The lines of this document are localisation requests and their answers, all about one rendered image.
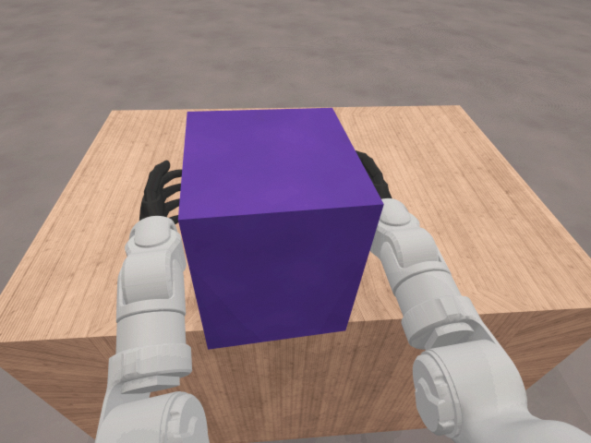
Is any robot right forearm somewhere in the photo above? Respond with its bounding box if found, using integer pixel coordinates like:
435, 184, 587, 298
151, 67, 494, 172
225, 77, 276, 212
370, 198, 527, 406

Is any carton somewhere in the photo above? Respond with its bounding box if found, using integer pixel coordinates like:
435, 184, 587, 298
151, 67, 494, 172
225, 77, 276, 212
178, 108, 384, 350

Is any pedestal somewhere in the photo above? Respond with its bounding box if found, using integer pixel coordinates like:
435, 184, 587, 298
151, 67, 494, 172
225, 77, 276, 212
0, 105, 591, 443

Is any robot left upper arm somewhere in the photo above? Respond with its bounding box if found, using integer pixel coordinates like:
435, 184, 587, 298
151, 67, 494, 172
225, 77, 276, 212
96, 391, 210, 443

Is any right robot hand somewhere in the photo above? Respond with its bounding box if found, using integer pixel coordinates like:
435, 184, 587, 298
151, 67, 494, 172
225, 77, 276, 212
356, 150, 392, 199

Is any left robot hand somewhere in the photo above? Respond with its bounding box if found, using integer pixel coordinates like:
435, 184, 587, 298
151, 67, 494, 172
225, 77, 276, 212
139, 161, 182, 224

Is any robot left forearm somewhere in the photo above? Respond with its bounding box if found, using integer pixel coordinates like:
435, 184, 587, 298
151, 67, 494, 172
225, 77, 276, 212
95, 216, 192, 443

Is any robot right upper arm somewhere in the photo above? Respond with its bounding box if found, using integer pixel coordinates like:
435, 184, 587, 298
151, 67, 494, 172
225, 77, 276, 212
413, 340, 591, 443

